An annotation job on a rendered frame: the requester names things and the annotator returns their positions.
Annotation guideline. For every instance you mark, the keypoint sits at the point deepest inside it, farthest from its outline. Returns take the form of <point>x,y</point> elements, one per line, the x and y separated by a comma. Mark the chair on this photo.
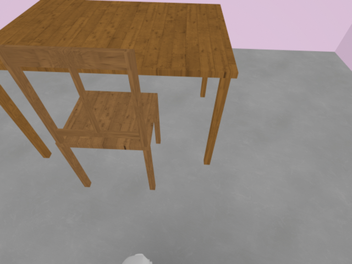
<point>100,119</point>

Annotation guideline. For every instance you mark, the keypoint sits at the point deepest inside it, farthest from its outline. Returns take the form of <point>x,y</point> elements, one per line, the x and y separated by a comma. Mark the table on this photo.
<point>170,39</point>

